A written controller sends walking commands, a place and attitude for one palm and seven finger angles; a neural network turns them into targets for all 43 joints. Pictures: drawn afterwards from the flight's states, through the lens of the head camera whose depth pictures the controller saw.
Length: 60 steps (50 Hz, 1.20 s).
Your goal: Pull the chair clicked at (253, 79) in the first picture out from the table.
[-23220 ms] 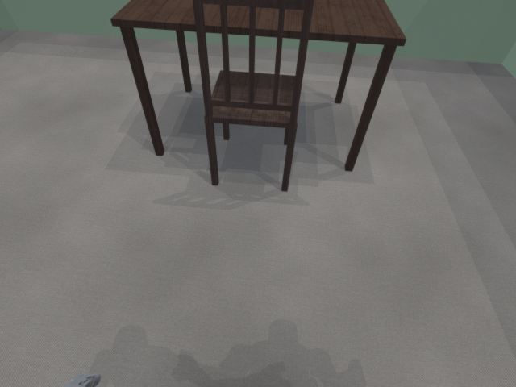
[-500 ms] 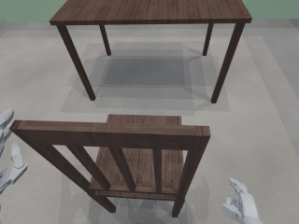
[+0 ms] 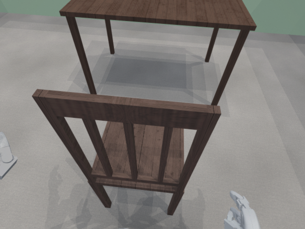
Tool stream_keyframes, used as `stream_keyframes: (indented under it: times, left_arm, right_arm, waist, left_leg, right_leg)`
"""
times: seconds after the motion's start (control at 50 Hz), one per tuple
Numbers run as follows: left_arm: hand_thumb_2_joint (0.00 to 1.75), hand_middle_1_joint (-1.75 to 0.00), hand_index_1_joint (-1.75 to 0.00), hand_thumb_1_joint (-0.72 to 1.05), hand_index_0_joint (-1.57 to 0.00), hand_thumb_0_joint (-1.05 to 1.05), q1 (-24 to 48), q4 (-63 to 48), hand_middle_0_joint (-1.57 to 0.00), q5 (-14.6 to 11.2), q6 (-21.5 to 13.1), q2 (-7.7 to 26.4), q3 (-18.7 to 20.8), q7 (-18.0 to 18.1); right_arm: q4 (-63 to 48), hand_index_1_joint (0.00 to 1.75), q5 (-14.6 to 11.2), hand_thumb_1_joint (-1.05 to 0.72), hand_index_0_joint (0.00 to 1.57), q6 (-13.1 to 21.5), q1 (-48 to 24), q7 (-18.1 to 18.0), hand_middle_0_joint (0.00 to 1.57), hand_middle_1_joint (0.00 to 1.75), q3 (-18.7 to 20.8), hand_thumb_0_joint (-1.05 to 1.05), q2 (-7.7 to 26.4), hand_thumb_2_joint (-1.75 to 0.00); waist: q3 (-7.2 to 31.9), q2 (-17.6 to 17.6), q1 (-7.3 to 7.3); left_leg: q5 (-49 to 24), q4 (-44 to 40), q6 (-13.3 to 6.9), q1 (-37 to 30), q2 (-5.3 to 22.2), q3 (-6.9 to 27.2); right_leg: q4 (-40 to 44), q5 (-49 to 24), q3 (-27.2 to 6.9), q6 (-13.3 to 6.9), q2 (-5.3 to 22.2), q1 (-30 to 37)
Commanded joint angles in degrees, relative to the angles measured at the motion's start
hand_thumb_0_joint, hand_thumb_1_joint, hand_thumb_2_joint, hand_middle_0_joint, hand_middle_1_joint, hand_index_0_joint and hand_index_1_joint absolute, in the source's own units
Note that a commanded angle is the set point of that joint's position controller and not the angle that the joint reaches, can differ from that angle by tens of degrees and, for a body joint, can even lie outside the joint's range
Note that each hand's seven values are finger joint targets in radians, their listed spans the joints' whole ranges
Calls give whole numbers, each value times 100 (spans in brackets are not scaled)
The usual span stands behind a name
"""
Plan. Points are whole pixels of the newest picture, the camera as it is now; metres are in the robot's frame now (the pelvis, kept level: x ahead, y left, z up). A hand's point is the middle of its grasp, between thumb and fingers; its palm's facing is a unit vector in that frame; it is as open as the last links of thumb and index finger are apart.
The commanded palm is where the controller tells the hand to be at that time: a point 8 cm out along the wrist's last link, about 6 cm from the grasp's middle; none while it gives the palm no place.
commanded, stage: step back with the hand held close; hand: left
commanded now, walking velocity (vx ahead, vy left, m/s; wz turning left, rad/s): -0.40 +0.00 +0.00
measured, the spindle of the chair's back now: (132, 155) +0.34 +0.09 -0.05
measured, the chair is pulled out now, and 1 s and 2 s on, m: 0.71 0.71 0.71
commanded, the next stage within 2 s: stop stepping back and stand still in 0.94 s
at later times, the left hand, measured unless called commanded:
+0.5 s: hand (6, 169) +0.18 +0.26 +0.17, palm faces +0.44 -0.72 -0.53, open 7.4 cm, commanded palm +0.11 +0.29 +0.19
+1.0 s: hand out of the picture +0.10 +0.22 +0.19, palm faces +0.39 -0.77 -0.51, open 7.4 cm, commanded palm +0.04 +0.27 +0.19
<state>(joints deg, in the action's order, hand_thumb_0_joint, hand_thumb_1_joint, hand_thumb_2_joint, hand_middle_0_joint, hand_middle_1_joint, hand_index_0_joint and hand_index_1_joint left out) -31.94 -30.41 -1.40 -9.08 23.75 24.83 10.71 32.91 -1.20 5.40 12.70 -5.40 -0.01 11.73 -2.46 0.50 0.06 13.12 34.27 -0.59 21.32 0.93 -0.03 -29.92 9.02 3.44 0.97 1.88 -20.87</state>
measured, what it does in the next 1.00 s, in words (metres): walks backwards: left foot, then right foot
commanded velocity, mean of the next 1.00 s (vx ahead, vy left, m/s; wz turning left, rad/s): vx -0.40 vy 0.00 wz -0.02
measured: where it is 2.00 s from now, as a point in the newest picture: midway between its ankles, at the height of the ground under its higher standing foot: outside the picture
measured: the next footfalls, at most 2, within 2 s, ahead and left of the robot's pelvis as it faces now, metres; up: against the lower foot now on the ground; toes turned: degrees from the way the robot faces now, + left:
left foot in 0.74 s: +0.01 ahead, +0.13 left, +0.00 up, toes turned +2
right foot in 1.00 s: -0.08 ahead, -0.15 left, +0.00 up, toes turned +2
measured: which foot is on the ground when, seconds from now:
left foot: down 0.00-0.58, up 0.60-0.72, down 0.74-1.00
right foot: down 0.00-0.76, up 0.78-0.98, down 1.00-1.00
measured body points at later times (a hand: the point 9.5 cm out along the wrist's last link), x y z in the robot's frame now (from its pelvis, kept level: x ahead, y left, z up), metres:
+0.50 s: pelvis -0.02 -0.01 -0.01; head +0.02 +0.01 +0.44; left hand +0.15 +0.30 +0.20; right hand +0.15 -0.24 -0.09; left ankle +0.06 +0.11 -0.73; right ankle +0.04 -0.14 -0.73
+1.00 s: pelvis -0.11 -0.03 +0.00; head -0.06 -0.01 +0.45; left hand +0.07 +0.26 +0.21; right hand +0.07 -0.24 -0.09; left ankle -0.03 +0.12 -0.73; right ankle -0.11 -0.16 -0.73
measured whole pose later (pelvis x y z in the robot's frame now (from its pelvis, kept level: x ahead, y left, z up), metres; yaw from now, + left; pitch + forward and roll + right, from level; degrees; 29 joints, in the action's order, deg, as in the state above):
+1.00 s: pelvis -0.11 -0.03 +0.00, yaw +0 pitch +1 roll -2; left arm -32.0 -34.5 -2.4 -16.2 25.3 27.0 7.7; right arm 37.5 1.2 10.2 9.3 -2.2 0.5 9.1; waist -3.6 0.2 1.2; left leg 10.6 34.0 2.9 24.8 5.8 1.3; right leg -30.9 16.4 2.5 0.4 -0.2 -15.4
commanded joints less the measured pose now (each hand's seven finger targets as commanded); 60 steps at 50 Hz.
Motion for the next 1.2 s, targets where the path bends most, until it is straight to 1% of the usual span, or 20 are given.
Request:
stream_keyframes:
  times: [0.0, 0.14, 0.24, 0.3, 0.34, 0.48, 0.54, 0.58, 0.62, 0.68, 0.72, 0.76, 0.84, 0.98, 1.0, 1.02, 1.04, 1.08, 1.14, 1.18]
  left_arm:
    - [90, -30, -30, 90, -20, 0, 193, -1140, -20, 5, -409, 940, 760, 142]
    - [90, -30, -30, 90, -20, 0, 315, -1194, -20, -44, -424, 1063, 747, 159]
    - [90, -30, -30, 90, -20, 0, 17, -1418, -20, -44, -508, 1197, 976, 178]
    - [90, -30, -30, 90, -20, 0, -17, -1422, -20, 66, -592, 1124, 1089, 189]
    - [90, -30, -30, 90, -20, 0, -14, -1443, -20, 42, -659, 1114, 1071, 135]
    - [90, -30, -30, 90, -20, 0, -3, -1546, -20, -124, -854, 970, 902, -44]
    - [90, -30, -30, 90, -20, 0, 159, -1456, -20, -118, -877, 1169, 1004, -15]
    - [90, -30, -30, 90, -20, 0, 229, -1375, -20, -141, -730, 1328, 1030, 95]
    - [90, -30, -30, 90, -20, 0, 248, -1314, -20, -98, -679, 1205, 1001, 68]
    - [90, -30, -30, 90, -20, 0, -128, -1035, -20, -81, -702, 1104, 1060, 33]
    - [90, -30, -30, 90, -20, 0, -68, -1444, -20, 5, -852, 1095, 995, 20]
    - [90, -30, -30, 90, -20, 0, -226, -1389, -20, -46, -873, 1274, 1199, -12]
    - [90, -30, -30, 90, -20, 0, 60, -1918, -20, -98, -1020, 961, 784, -93]
    - [90, -30, -30, 90, -20, 0, -31, -1151, -20, -191, -1062, 1127, 996, -225]
    - [90, -30, -30, 90, -20, 0, -22, -1150, -20, -151, -1031, 1179, 975, -240]
    - [90, -30, -30, 90, -20, 0, -99, -1044, -20, -274, -986, 1213, 889, -230]
    - [90, -30, -30, 90, -20, 0, -361, -792, -20, -319, -806, 1219, 974, -150]
    - [90, -30, -30, 90, -20, 0, -465, -726, -20, -315, -536, 1062, 924, -58]
    - [90, -30, -30, 90, -20, 0, -163, -792, -20, -203, -494, 1230, 901, 50]
    - [90, -30, -30, 90, -20, 0, -97, -970, -20, -161, -566, 1214, 792, 77]
  right_arm:
    - [-854, 30, 18, -90, 20, 421, -540, -50, 20, 30, 302, 0, 761, -90]
    - [-637, 30, 99, -90, 20, 361, -460, 42, 20, 30, 333, 0, 744, -90]
    - [-666, 30, 84, -90, 20, 314, -616, 21, 20, 30, 375, 0, 789, -90]
    - [-784, 30, 69, -90, 20, 390, -712, -34, 20, 30, 361, 0, 833, -90]
    - [-754, 30, 56, -90, 20, 464, -606, -49, 20, 30, 388, 0, 771, -90]
    - [-480, 30, 124, -90, 20, 643, -477, 21, 20, 30, 406, 0, 763, -90]
    - [-488, 30, 117, -90, 20, 569, -408, 53, 20, 30, 458, 0, 680, -90]
    - [-321, 30, 181, -90, 20, 392, -444, 122, 20, 30, 463, 0, 561, -90]
    - [-448, 30, 173, -90, 20, 312, -708, 121, 20, 30, 335, 0, 436, -90]
    - [-377, 30, 158, -90, 20, 202, -686, 33, 20, 30, 245, 0, 455, -90]
    - [-472, 30, 157, -90, 20, 310, -719, 40, 20, 30, 425, 0, 742, -90]
    - [-469, 30, 143, -90, 20, 513, -746, 106, 20, 30, 490, 0, 703, -90]
    - [-233, 30, 190, -90, 20, 721, -365, 213, 20, 30, 537, 0, 745, -90]
    - [-186, 30, 196, -90, 20, 690, -583, 218, 20, 30, 383, 0, 718, -90]
    - [-250, 30, 124, -90, 20, 635, -458, 222, 20, 30, 494, 0, 722, -90]
    - [-394, 30, 20, -90, 20, 596, -461, 224, 20, 30, 537, 0, 661, -90]
    - [-354, 30, 9, -90, 20, 443, -567, 220, 20, 30, 553, 0, 641, -90]
    - [-537, 30, 3, -90, 20, 232, -657, 223, 20, 30, 257, 0, 404, -90]
    - [-551, 30, 3, -90, 20, 249, -698, 56, 20, 30, 170, 0, 521, -90]
    - [-508, 30, 27, -90, 20, 425, -589, -7, 20, 30, 226, 0, 635, -90]
  waist:
    - [491, 691, 23]
    - [666, -385, -24]
    - [909, 129, -15]
    - [717, 1321, -15]
    - [869, 1011, -4]
    - [1199, 819, 13]
    - [942, -393, -67]
    - [1116, -1014, -35]
    - [967, -959, -47]
    - [855, -664, -83]
    - [905, 864, -11]
    - [1256, 1780, -46]
    - [1113, 1342, -9]
    - [991, 902, 40]
    - [1129, -213, -23]
    - [1172, -1406, -45]
    - [1142, -1339, 26]
    - [1164, -735, -116]
    - [897, -1053, -135]
    - [701, -713, -95]
  left_leg:
    - [2105, -1492, -319, 1573, 852, 874]
    - [1265, 4, -74, 181, 287, 476]
    - [1266, -798, -182, 548, 653, 876]
    - [2203, -1872, -488, 2111, 1273, 1345]
    - [1014, -1476, -462, 1813, 1286, 1280]
    - [-265, -700, -359, 739, 1173, 963]
    - [1739, 614, 5, 721, 182, 438]
    - [1331, 2320, 188, -13, -103, 298]
    - [1530, 2093, 115, 96, 33, 479]
    - [647, -621, 50, -263, 78, 165]
    - [-936, -1498, -406, 50, 1287, 1206]
    - [-1451, -1613, -689, 294, 1850, 1348]
    - [-4071, -842, -655, -1114, 1712, 968]
    - [-998, -417, -221, -253, 1149, 737]
    - [-104, 289, 79, -177, 608, 236]
    - [883, 1378, 274, -203, -53, -75]
    - [1280, 2506, 256, 6, -59, 315]
    - [1276, 2275, 167, 202, 120, 484]
    - [1027, 175, 36, -431, -36, -6]
    - [818, -1139, -86, -747, 71, 5]
  right_leg:
    - [-82, 765, -643, -105, 276, 1497]
    - [1088, 1123, -1378, -551, 1034, -21]
    - [515, 1092, -931, -345, 640, 454]
    - [-886, 843, -388, -69, 54, 1654]
    - [-1088, -158, -376, -78, 51, 1667]
    - [-707, -18, -552, -253, 214, 1084]
    - [824, 456, -1997, -727, 1137, 118]
    - [1639, 500, -2535, -1305, 2130, -406]
    - [1237, -568, -1835, -1184, 1909, -127]
    - [545, -704, -991, -516, 1107, 386]
    - [-644, -250, -498, -29, 224, 628]
    - [-2006, 1608, -422, 18, 57, 458]
    - [-1423, 1428, -292, -65, -21, -178]
    - [863, -309, -128, -129, 164, 1104]
    - [882, -875, -717, -393, 569, 761]
    - [1389, -747, -1921, -849, 1580, 138]
    - [1572, -275, -2245, -1200, 2081, -48]
    - [1100, -133, -1726, -1106, 1796, 256]
    - [1193, 975, -1209, -565, 1200, 298]
    - [1144, 1377, -1129, -371, 964, 542]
